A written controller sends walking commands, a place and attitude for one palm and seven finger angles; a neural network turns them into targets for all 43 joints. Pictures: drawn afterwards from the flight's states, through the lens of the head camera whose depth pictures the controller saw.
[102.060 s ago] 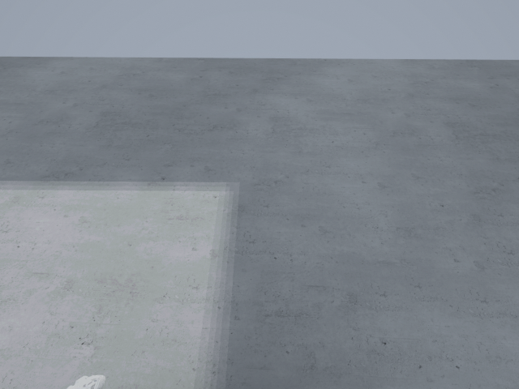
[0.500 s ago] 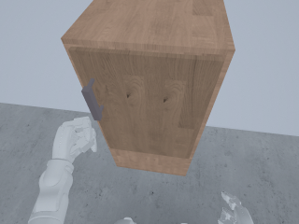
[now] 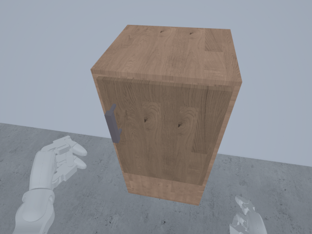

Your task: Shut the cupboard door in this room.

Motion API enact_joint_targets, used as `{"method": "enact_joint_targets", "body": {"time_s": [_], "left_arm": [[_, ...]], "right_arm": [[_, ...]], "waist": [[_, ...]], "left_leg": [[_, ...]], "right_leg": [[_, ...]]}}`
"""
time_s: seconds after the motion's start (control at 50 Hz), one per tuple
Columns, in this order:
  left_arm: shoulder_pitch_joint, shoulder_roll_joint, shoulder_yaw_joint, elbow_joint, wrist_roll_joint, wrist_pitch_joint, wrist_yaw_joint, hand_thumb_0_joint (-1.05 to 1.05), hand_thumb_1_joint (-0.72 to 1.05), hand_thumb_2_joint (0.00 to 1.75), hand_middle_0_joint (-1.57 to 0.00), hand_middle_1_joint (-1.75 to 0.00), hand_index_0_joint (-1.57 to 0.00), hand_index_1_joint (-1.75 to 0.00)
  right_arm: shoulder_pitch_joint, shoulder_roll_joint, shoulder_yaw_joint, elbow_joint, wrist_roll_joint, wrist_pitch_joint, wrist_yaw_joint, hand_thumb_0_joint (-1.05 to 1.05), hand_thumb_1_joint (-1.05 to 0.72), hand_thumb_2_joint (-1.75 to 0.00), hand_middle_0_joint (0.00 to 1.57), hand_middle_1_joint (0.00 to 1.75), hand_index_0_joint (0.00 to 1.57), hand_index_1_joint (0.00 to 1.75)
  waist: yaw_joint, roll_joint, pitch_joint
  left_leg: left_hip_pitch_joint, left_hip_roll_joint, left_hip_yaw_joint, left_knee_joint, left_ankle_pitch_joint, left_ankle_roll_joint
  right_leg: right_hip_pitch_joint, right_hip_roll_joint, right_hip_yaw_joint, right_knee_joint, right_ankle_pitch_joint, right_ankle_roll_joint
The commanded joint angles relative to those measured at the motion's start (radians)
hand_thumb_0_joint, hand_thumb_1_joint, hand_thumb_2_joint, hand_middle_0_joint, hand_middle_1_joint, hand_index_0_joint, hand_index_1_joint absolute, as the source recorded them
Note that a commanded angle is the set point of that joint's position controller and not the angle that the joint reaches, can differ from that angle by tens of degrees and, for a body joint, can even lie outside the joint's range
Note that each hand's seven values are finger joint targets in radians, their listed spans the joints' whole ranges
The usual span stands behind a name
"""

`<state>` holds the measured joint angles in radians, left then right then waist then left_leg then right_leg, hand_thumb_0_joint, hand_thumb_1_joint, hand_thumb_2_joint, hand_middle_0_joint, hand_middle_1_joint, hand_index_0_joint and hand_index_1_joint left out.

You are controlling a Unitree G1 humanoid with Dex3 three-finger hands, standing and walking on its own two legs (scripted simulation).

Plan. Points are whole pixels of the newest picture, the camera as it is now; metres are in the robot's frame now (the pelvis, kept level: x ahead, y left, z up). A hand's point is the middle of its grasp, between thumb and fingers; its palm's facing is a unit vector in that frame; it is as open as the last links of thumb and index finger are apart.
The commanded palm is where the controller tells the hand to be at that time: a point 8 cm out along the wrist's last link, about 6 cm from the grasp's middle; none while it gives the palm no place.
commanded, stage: draw the hand back to the body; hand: left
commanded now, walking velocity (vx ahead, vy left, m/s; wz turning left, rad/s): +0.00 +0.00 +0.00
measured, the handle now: (115, 123) +0.49 +0.20 -0.02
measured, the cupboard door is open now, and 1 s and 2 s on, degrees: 0 0 0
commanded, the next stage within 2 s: step back with the hand held close in 0.80 s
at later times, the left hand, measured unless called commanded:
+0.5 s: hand (20, 159) +0.20 +0.27 +0.18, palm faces +0.48 -0.77 -0.42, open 6.7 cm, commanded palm +0.16 +0.30 +0.19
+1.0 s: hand (28, 160) +0.20 +0.25 +0.18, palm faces +0.47 -0.78 -0.42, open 7.4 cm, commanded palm +0.15 +0.29 +0.19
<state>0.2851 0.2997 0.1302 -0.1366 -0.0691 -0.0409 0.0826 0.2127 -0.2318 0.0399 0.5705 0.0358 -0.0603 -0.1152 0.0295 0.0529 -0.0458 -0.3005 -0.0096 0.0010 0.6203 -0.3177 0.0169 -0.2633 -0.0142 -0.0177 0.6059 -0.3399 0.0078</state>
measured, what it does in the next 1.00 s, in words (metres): stands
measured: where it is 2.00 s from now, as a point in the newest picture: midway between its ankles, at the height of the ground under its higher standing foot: outside the picture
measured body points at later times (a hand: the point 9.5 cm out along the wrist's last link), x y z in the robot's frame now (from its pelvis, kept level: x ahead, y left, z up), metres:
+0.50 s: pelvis +0.02 +0.00 +0.01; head -0.01 -0.03 +0.46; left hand +0.17 +0.31 +0.21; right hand +0.21 -0.21 -0.07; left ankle +0.01 +0.11 -0.73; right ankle -0.01 -0.12 -0.73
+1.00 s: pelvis +0.01 -0.01 +0.01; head -0.02 -0.04 +0.46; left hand +0.17 +0.29 +0.21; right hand +0.20 -0.23 -0.07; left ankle +0.01 +0.11 -0.73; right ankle -0.01 -0.13 -0.73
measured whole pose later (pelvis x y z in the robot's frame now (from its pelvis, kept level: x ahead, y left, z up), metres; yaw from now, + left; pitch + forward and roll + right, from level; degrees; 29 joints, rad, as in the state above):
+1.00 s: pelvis +0.01 -0.01 +0.01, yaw +0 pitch -3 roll -1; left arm 0.45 0.35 0.36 -0.36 -0.06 -0.10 0.10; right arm 0.20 -0.23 0.02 0.62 0.01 -0.09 -0.08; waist 0.05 0.09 -0.02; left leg -0.15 0.01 -0.01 0.46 -0.25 0.00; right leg -0.10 0.01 -0.03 0.42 -0.27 -0.01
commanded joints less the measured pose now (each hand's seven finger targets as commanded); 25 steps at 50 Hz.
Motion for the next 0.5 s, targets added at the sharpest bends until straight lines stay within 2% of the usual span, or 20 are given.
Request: {"method": "enact_joint_targets", "body": {"time_s": [0.0,0.02,0.08,0.1,0.12,0.14,0.18,0.22,0.26,0.3,0.32,0.34,0.4,0.44,0.48], "left_arm": [[-0.160,0.163,0.124,-0.266,0.006,-0.052,0.032,0.00,0.90,0.90,-0.75,-0.90,-0.75,-0.90],[-0.138,0.181,0.148,-0.280,0.006,-0.052,0.033,0.00,0.90,0.90,-0.72,-0.87,-0.72,-0.87],[-0.096,0.169,0.159,-0.321,0.006,-0.049,0.033,0.00,0.90,0.90,-0.64,-0.78,-0.64,-0.78],[-0.087,0.174,0.169,-0.347,0.007,-0.050,0.034,0.00,0.90,0.90,-0.61,-0.75,-0.61,-0.75],[-0.058,0.194,0.195,-0.343,0.009,-0.048,0.034,0.00,0.90,0.90,-0.58,-0.72,-0.58,-0.72],[-0.050,0.174,0.183,-0.359,0.007,-0.049,0.034,0.00,0.90,0.90,-0.56,-0.69,-0.56,-0.69],[-0.043,0.184,0.203,-0.387,0.008,-0.048,0.033,0.00,0.90,0.90,-0.50,-0.63,-0.50,-0.63],[-0.008,0.220,0.254,-0.390,0.008,-0.048,0.036,0.00,0.90,0.90,-0.45,-0.57,-0.45,-0.57],[0.006,0.215,0.263,-0.430,0.007,-0.054,0.036,0.00,0.90,0.90,-0.39,-0.51,-0.39,-0.51],[0.033,0.222,0.287,-0.443,0.004,-0.053,0.037,0.00,0.90,0.90,-0.34,-0.45,-0.34,-0.45],[0.047,0.246,0.315,-0.454,0.005,-0.056,0.039,0.00,0.90,0.90,-0.31,-0.42,-0.31,-0.42],[0.044,0.232,0.309,-0.467,0.004,-0.058,0.039,0.00,0.90,0.90,-0.28,-0.39,-0.28,-0.39],[0.058,0.258,0.353,-0.484,0.000,-0.064,0.042,0.00,0.90,0.90,-0.20,-0.30,-0.20,-0.30],[0.080,0.205,0.309,-0.422,0.000,-0.058,0.036,0.00,0.90,0.90,-0.20,-0.30,-0.20,-0.30],[0.064,0.203,0.304,-0.411,0.000,-0.055,0.034,0.00,0.90,0.90,-0.20,-0.30,-0.20,-0.30]], "right_arm": [[-0.139,-0.094,-0.024,-0.145,-0.007,-0.063,0.001,0.00,-0.90,-0.90,0.20,0.30,0.20,0.30],[-0.142,-0.100,-0.027,-0.139,-0.011,-0.069,0.002,0.00,-0.90,-0.90,0.20,0.30,0.20,0.30],[-0.148,-0.090,-0.022,-0.132,-0.014,-0.076,0.012,0.00,-0.90,-0.90,0.20,0.30,0.20,0.30],[-0.145,-0.091,-0.024,-0.133,-0.016,-0.080,0.016,0.00,-0.90,-0.90,0.20,0.30,0.20,0.30],[-0.146,-0.097,-0.027,-0.124,-0.018,-0.085,0.017,0.00,-0.90,-0.90,0.20,0.30,0.20,0.30],[-0.144,-0.090,-0.024,-0.126,-0.018,-0.086,0.021,0.00,-0.90,-0.90,0.20,0.30,0.20,0.30],[-0.148,-0.091,-0.026,-0.124,-0.020,-0.088,0.026,0.00,-0.90,-0.90,0.20,0.30,0.20,0.30],[-0.150,-0.096,-0.031,-0.117,-0.023,-0.093,0.026,0.00,-0.90,-0.90,0.20,0.30,0.20,0.30],[-0.148,-0.090,-0.032,-0.119,-0.022,-0.093,0.030,0.00,-0.90,-0.90,0.20,0.30,0.20,0.30],[-0.148,-0.087,-0.033,-0.118,-0.023,-0.093,0.033,0.00,-0.90,-0.90,0.20,0.30,0.20,0.30],[-0.150,-0.093,-0.039,-0.115,-0.022,-0.098,0.031,0.00,-0.90,-0.90,0.20,0.30,0.20,0.30],[-0.149,-0.087,-0.036,-0.114,-0.021,-0.097,0.034,0.00,-0.90,-0.90,0.20,0.30,0.20,0.30],[-0.151,-0.087,-0.041,-0.115,-0.020,-0.099,0.033,0.00,-0.90,-0.90,0.20,0.30,0.20,0.30],[-0.145,-0.090,-0.041,-0.106,-0.020,-0.099,0.034,0.00,-0.90,-0.90,0.20,0.30,0.20,0.30],[-0.143,-0.097,-0.046,-0.106,-0.020,-0.094,0.036,0.00,-0.90,-0.90,0.20,0.30,0.20,0.30]], "waist": [[0.001,0.005,-0.051],[0.008,-0.008,-0.060],[0.013,0.016,-0.043],[0.014,0.024,-0.059],[0.020,0.014,-0.048],[0.016,0.018,-0.038],[0.019,0.022,-0.030],[0.029,0.011,-0.024],[0.030,0.013,-0.052],[0.033,0.008,-0.044],[0.037,0.005,-0.049],[0.034,0.038,-0.047],[0.041,0.017,-0.035],[0.029,0.000,0.017],[0.028,-0.027,0.016]], "left_leg": [[0.124,0.019,-0.020,-0.184,0.133,0.011],[0.134,0.020,-0.019,-0.191,0.149,0.012],[0.156,0.024,-0.019,-0.216,0.198,0.005],[0.169,0.024,-0.018,-0.218,0.222,0.005],[0.171,0.027,-0.017,-0.222,0.237,0.005],[0.169,0.027,-0.020,-0.231,0.245,0.002],[0.178,0.029,-0.019,-0.238,0.265,0.000],[0.178,0.027,-0.012,-0.239,0.278,0.002],[0.193,0.028,-0.012,-0.239,0.314,-0.001],[0.191,0.028,-0.007,-0.236,0.325,-0.001],[0.195,0.029,-0.005,-0.234,0.341,0.000],[0.197,0.029,-0.006,-0.239,0.342,-0.004],[0.193,0.028,-0.003,-0.239,0.332,-0.002],[0.181,0.029,0.000,-0.244,0.315,-0.001],[0.183,0.029,-0.002,-0.248,0.300,0.002]], "right_leg": [[0.039,0.008,-0.015,-0.165,0.141,-0.025],[0.055,0.012,-0.015,-0.177,0.157,-0.023],[0.091,0.009,-0.021,-0.184,0.195,-0.026],[0.106,0.008,-0.020,-0.186,0.218,-0.026],[0.108,0.012,-0.020,-0.198,0.229,-0.024],[0.120,0.008,-0.024,-0.194,0.231,-0.026],[0.125,0.009,-0.026,-0.199,0.245,-0.025],[0.132,0.013,-0.023,-0.215,0.264,-0.024],[0.156,0.009,-0.027,-0.202,0.286,-0.024],[0.158,0.009,-0.028,-0.205,0.299,-0.023],[0.160,0.013,-0.027,-0.213,0.315,-0.022],[0.166,0.007,-0.027,-0.207,0.305,-0.023],[0.160,0.010,-0.028,-0.210,0.302,-0.022],[0.136,0.009,-0.029,-0.219,0.291,-0.020],[0.132,0.009,-0.029,-0.223,0.278,-0.017]]}}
